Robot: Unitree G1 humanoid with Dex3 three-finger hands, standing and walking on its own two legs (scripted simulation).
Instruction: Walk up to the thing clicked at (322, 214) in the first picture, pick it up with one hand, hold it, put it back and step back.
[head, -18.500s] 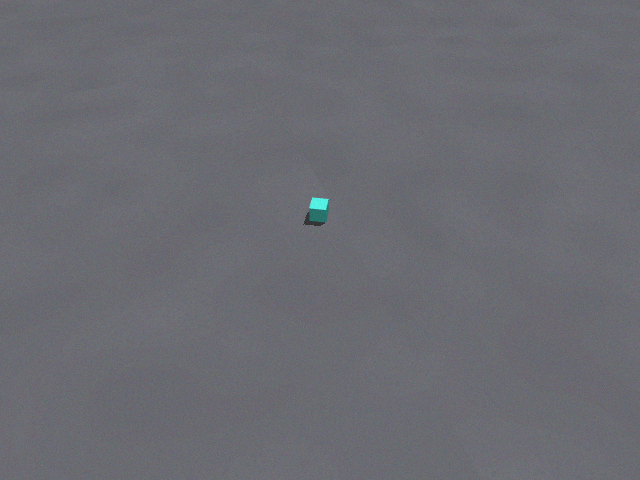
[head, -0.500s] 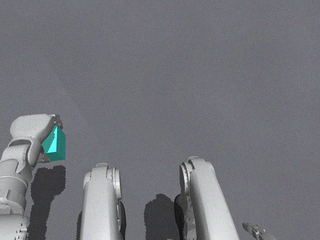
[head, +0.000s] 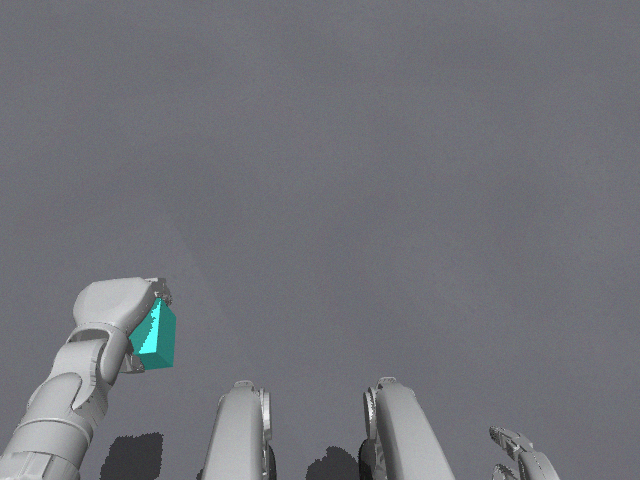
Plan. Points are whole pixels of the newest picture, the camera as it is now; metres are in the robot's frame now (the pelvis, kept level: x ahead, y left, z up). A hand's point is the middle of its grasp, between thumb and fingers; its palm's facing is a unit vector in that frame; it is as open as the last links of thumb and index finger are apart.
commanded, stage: lift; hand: left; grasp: from above
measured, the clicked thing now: (139, 336) +0.35 +0.26 -0.13
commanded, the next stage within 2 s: hold in 0.74 s
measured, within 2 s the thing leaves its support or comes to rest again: neither
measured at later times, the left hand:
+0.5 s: hand (115, 298) +0.34 +0.22 +0.04, palm faces -0.48 -0.07 -0.88, open 10.6 cm
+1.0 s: hand (108, 251) +0.36 +0.21 +0.11, palm faces -0.48 -0.06 -0.88, open 10.5 cm
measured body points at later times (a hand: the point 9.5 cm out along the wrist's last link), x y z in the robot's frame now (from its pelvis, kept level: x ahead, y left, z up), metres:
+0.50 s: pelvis +0.03 -0.01 +0.14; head +0.11 +0.00 +0.58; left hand +0.36 +0.23 +0.09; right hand +0.13 -0.27 +0.01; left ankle +0.08 +0.11 -0.53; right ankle +0.08 -0.14 -0.53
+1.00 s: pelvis +0.07 -0.01 +0.19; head +0.11 -0.02 +0.63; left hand +0.38 +0.21 +0.16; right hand +0.17 -0.28 +0.06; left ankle +0.08 +0.11 -0.53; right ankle +0.08 -0.14 -0.53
